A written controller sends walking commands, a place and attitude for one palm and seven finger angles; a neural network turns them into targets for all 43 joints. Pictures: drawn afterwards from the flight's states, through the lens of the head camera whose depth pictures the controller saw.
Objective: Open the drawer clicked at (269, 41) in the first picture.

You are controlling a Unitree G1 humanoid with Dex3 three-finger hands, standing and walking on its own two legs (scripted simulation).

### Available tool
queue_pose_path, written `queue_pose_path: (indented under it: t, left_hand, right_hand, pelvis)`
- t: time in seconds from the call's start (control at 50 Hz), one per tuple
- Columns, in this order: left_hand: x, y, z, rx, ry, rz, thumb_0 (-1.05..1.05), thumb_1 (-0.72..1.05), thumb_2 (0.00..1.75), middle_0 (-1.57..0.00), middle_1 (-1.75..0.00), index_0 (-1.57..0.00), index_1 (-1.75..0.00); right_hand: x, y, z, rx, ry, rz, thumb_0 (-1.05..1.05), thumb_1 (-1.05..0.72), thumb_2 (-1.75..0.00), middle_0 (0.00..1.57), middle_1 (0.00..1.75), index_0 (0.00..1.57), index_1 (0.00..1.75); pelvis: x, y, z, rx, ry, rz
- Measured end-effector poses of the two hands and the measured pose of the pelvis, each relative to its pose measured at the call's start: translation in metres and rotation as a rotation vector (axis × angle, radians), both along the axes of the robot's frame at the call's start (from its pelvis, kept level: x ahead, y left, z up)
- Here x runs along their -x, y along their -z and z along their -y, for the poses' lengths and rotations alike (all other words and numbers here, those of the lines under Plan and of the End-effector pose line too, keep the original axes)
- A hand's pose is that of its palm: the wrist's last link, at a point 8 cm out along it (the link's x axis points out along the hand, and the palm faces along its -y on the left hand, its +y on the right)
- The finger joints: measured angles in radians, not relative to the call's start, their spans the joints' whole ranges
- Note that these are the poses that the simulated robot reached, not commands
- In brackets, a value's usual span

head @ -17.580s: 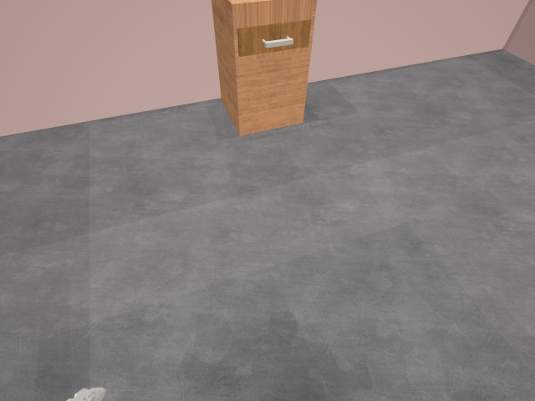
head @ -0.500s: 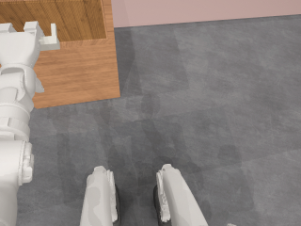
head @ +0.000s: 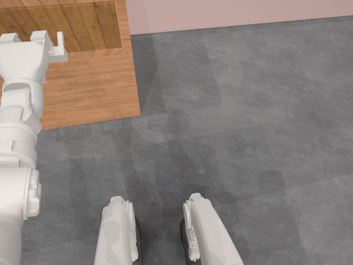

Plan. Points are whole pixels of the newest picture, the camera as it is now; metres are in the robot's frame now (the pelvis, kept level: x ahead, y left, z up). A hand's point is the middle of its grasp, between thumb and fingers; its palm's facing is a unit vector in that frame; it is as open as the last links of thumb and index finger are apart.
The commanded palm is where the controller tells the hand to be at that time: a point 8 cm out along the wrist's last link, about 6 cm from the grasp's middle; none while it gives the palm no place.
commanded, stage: close the thumb around the handle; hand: left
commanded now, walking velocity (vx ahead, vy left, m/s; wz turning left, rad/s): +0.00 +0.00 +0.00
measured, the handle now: (28, 48) +0.58 +0.29 -0.02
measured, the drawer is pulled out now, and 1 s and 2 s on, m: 0.00 0.09 0.17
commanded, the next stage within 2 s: pull the drawer open in 0.04 s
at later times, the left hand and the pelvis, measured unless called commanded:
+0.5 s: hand (38, 88) +0.50 +0.27 -0.04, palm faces -0.05 -0.03 -1.00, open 5.8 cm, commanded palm +0.48 +0.24 +0.01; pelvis +0.01 +0.00 +0.01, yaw +0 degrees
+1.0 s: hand (39, 112) +0.44 +0.26 -0.04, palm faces -0.04 -0.03 -1.00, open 5.8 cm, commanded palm +0.42 +0.24 +0.01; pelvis +0.01 +0.00 +0.03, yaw +2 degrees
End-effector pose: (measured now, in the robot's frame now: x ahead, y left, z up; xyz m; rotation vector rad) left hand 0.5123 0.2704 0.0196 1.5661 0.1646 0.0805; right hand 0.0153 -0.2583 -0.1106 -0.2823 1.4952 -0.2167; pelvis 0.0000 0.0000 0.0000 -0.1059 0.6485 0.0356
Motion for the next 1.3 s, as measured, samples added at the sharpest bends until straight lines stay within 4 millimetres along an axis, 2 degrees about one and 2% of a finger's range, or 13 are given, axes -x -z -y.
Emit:
queue_pose_path:
  t: [0.18, 0.32, 0.76, 1.3]
  left_hand:
    - [0.002, 0.000, 0.000, 0.016, 0.004, 0.000, 0.01, 0.70, 0.78, -0.36, -1.35, -0.38, -1.35]
    - [0.011, 0.001, 0.000, 0.022, 0.013, 0.009, 0.01, 0.71, 0.78, -0.35, -1.35, -0.37, -1.35]
    - [0.060, 0.001, 0.006, 0.035, 0.027, 0.013, 0.01, 0.71, 0.78, -0.33, -1.35, -0.37, -1.35]
    - [0.118, 0.001, 0.015, 0.028, 0.013, 0.016, 0.01, 0.70, 0.79, -0.33, -1.35, -0.37, -1.35]
  right_hand:
    - [-0.005, -0.001, 0.002, 0.003, -0.002, 0.011, 0.00, -0.90, -0.90, 0.20, 0.30, 0.20, 0.30]
    - [-0.013, -0.002, 0.001, -0.007, -0.008, 0.015, 0.00, -0.90, -0.90, 0.20, 0.30, 0.20, 0.30]
    - [-0.057, -0.009, -0.001, -0.029, -0.058, 0.104, 0.01, -0.90, -0.90, 0.20, 0.30, 0.20, 0.30]
    - [-0.078, -0.011, -0.003, -0.066, -0.080, 0.150, 0.01, -0.91, -0.90, 0.20, 0.30, 0.20, 0.30]
  pelvis:
    - [-0.002, -0.002, 0.000, -0.003, 0.006, 0.004]
    - [-0.004, -0.006, -0.002, -0.008, 0.008, 0.010]
    - [-0.010, -0.023, -0.002, -0.028, 0.000, 0.055]
    - [-0.009, -0.034, 0.003, -0.047, -0.011, 0.101]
